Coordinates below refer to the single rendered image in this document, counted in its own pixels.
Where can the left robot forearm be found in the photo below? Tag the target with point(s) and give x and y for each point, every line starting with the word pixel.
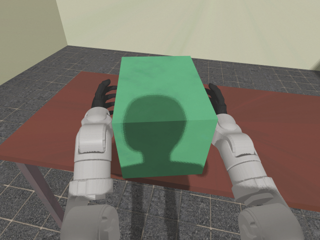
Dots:
pixel 93 155

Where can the robot left hand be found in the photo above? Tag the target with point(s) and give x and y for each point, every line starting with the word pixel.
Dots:
pixel 100 98

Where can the robot right hand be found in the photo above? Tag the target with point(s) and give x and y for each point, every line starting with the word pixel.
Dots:
pixel 217 100

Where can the carton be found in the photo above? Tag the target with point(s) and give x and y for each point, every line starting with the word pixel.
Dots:
pixel 163 120

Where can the right robot upper arm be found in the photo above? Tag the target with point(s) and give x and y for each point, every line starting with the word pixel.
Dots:
pixel 268 222

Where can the left robot upper arm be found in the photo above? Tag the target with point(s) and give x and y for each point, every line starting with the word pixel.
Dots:
pixel 91 222

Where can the right robot forearm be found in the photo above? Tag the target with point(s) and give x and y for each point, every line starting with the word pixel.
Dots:
pixel 251 185

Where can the table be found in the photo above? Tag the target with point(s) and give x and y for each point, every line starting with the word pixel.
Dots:
pixel 284 128

